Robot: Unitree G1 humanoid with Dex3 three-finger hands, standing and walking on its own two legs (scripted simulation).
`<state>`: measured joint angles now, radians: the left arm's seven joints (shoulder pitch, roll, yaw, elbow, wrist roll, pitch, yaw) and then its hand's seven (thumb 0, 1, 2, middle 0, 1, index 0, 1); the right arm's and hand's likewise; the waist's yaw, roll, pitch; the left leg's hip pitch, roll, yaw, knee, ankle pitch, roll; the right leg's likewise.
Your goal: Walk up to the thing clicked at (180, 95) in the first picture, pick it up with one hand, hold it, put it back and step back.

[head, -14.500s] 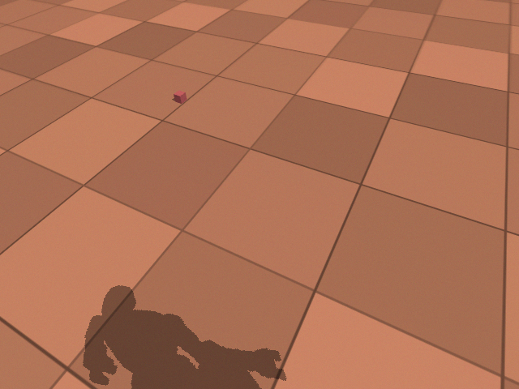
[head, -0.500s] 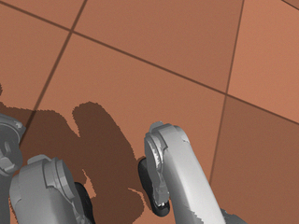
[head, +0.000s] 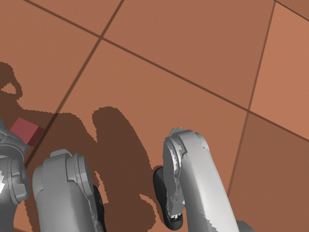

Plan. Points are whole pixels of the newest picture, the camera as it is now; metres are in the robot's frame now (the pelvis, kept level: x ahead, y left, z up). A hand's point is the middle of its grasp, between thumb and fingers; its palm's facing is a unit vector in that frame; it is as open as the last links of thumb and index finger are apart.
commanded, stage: rest palm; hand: left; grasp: from above
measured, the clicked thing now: (26, 132) +0.40 +0.31 -0.28
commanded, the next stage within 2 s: close in 1.76 s
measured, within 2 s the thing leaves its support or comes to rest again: neither
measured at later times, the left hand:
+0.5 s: hand (23, 131) +0.40 +0.31 -0.24, palm faces -0.20 -0.43 -0.88, open 14.1 cm
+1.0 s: hand (19, 130) +0.41 +0.32 -0.25, palm faces -0.18 -0.40 -0.90, open 14.0 cm
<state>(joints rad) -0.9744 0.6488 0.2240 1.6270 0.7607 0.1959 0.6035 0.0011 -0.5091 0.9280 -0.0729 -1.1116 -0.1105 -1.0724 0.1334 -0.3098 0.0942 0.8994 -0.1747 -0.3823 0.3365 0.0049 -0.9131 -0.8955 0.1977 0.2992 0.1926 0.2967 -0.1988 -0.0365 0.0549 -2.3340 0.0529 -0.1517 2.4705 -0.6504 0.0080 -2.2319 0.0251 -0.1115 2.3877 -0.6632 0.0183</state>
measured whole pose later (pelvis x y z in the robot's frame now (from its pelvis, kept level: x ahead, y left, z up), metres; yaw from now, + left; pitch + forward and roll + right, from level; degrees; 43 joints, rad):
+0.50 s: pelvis +0.00 +0.00 +0.00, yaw -3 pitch +28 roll -10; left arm -1.09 0.85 0.44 1.84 0.71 0.22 0.78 0.00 -0.53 0.97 -0.08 -1.07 -0.09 -1.06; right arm 0.12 -0.37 0.22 0.85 -0.26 -0.39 0.41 0.00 -0.92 -0.90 0.20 0.30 0.19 0.30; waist -0.33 -0.10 0.19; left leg -2.34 0.07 -0.22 2.50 -0.68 -0.01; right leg -2.24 0.05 -0.17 2.38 -0.65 0.01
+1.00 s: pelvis +0.00 +0.00 -0.01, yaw -5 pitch +24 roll -13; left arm -1.08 0.92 0.39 1.86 0.71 0.19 0.81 0.00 -0.52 0.97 -0.09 -1.05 -0.09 -1.05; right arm 0.07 -0.38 0.26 0.80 -0.25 -0.46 0.44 0.00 -0.92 -0.90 0.20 0.30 0.19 0.30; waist -0.34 -0.13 0.23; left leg -2.31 0.06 -0.26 2.54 -0.68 0.00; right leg -2.18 0.06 -0.20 2.38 -0.65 0.03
